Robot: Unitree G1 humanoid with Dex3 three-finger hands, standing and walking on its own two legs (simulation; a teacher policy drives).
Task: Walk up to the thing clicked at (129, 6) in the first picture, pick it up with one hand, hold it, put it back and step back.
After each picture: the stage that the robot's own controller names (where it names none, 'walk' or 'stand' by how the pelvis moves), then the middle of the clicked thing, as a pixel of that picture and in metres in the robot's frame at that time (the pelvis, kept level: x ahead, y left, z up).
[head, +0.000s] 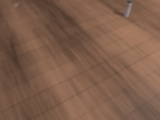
stand; (128, 8) +2.16 -0.62 -0.65
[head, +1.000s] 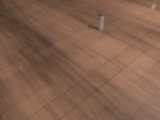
walk; (100, 21) +2.09 -0.09 -0.62
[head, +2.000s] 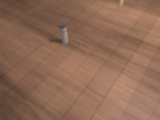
walk; (63, 33) +1.46 +0.28 -0.64
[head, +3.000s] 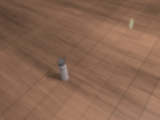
walk; (63, 70) +0.98 +0.29 -0.65
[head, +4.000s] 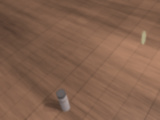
walk; (63, 100) +0.63 +0.26 -0.65
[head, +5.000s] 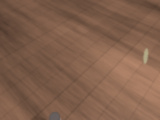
walk; out of the picture +0.44 +0.20 -0.63
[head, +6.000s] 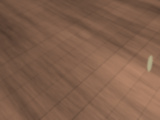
stand; out of the picture +0.39 +0.23 -0.65
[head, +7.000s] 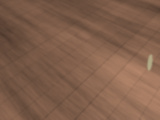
walk; out of the picture +0.39 +0.22 -0.66
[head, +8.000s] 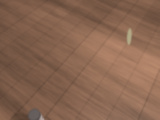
stand; out of the picture +0.37 +0.28 -0.59
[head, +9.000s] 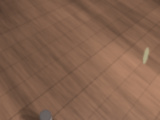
stand; out of the picture +0.36 +0.16 -0.63
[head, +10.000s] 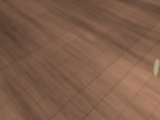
stand; out of the picture +0.35 +0.19 -0.65
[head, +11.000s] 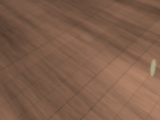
stand; out of the picture +0.34 +0.21 -0.66
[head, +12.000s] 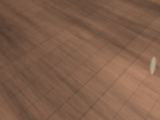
stand; out of the picture +0.33 +0.21 -0.66
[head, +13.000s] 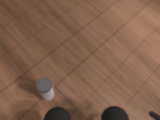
go down; (46, 90) +0.39 +0.18 -0.41
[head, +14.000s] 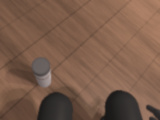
go down; (43, 74) +0.42 +0.17 -0.29
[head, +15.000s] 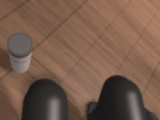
close in; (20, 56) +0.43 +0.19 -0.20
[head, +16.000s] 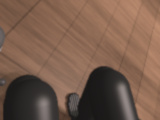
close; out of the picture +0.42 +0.21 -0.17
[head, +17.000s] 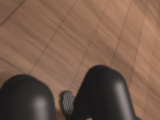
lift; out of the picture +0.41 +0.22 -0.17
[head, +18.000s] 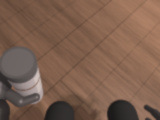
lift; (27, 82) +0.32 +0.18 +0.01
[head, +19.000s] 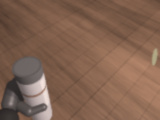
hold; (36, 94) +0.30 +0.16 +0.04
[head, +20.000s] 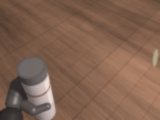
hold; (40, 93) +0.30 +0.15 +0.05
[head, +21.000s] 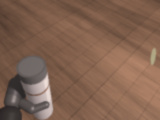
hold; (38, 92) +0.31 +0.16 +0.04
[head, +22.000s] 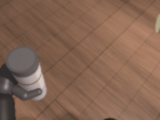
crouch; (31, 78) +0.36 +0.17 +0.00
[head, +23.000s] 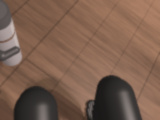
lower; (4, 39) +0.47 +0.20 -0.07
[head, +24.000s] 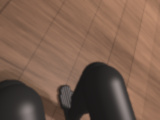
lower; out of the picture +0.43 +0.21 -0.18
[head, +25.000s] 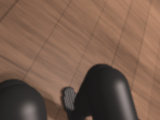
lower; out of the picture +0.44 +0.24 -0.16
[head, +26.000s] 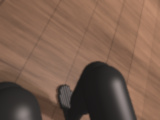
lower; out of the picture +0.45 +0.23 -0.18
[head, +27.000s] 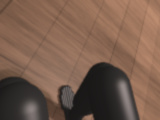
lower; out of the picture +0.42 +0.24 -0.17
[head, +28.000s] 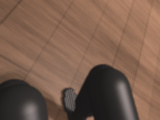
open; out of the picture +0.44 +0.23 -0.18
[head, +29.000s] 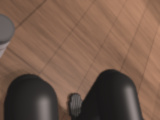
stand; out of the picture +0.43 +0.22 -0.18
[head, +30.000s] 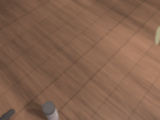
stand; (51, 113) +0.38 +0.18 -0.52
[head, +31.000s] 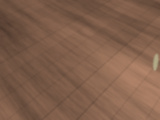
stand; out of the picture +0.37 +0.18 -0.59
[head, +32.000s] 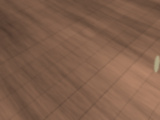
stand; out of the picture +0.36 +0.18 -0.59
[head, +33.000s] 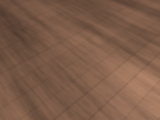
stand; out of the picture +0.39 +0.16 -0.64
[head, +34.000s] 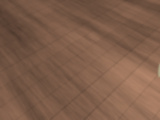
stand; out of the picture +0.37 +0.19 -0.66
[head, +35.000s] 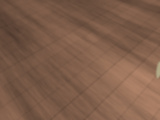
stand; out of the picture +0.36 +0.20 -0.66
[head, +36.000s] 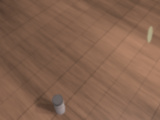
walk; (59, 105) +0.45 +0.17 -0.64
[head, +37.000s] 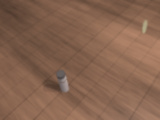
walk; (62, 81) +0.73 +0.25 -0.64
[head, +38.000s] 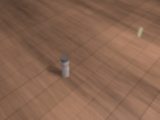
walk; (65, 66) +1.01 +0.19 -0.64
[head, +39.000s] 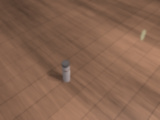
stand; (66, 71) +0.95 +0.19 -0.66
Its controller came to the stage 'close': yes
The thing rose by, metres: 0.69
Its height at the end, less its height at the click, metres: +0.00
